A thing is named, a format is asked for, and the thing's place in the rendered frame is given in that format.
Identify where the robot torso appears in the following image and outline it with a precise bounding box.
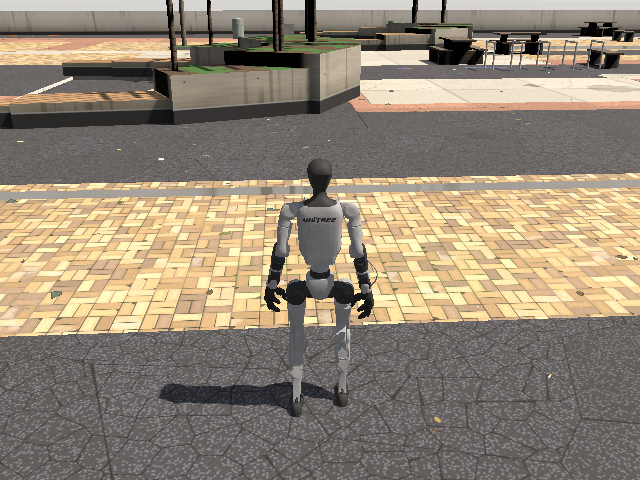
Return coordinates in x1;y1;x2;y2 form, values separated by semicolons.
296;197;343;300

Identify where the robot head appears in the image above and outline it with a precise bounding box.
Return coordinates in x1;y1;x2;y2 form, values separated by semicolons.
303;158;337;207

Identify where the right robot hand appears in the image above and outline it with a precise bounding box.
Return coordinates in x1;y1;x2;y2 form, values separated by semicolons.
350;291;374;319

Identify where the robot right upper arm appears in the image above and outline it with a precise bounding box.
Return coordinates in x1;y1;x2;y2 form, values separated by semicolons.
341;202;364;258

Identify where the left robot hand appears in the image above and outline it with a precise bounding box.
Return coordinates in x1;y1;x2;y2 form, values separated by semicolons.
264;286;287;312

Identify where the robot right forearm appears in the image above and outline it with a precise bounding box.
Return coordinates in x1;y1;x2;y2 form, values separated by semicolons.
353;243;372;294

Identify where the robot left upper arm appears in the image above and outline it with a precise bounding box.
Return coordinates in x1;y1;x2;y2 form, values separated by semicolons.
275;202;299;258

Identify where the robot left forearm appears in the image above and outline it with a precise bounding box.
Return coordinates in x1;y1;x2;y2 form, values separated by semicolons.
266;242;285;289

